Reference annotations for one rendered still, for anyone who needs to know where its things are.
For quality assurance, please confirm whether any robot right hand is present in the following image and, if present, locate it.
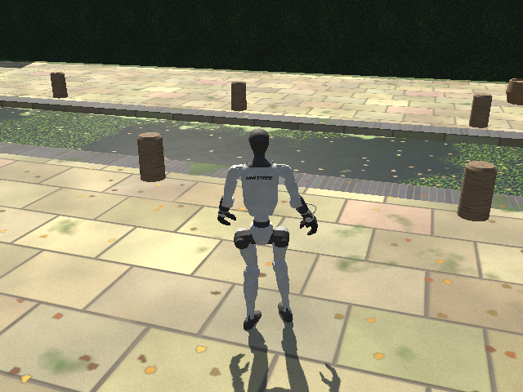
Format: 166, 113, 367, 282
300, 216, 318, 235

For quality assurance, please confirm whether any robot left upper arm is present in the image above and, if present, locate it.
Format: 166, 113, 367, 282
221, 164, 243, 208

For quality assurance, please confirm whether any robot left forearm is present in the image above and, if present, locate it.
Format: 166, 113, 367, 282
218, 195, 230, 217

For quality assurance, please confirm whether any right robot foot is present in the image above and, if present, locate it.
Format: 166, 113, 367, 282
278, 301, 293, 323

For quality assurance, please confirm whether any robot right forearm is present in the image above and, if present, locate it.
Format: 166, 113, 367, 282
296, 195, 314, 223

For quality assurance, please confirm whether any right robot shin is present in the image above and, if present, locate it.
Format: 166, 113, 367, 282
275, 260, 290, 312

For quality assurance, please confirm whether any robot right upper arm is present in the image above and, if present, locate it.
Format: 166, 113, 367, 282
276, 164, 303, 208

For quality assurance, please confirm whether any robot left hand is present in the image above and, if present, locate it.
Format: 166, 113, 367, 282
217, 212, 236, 225

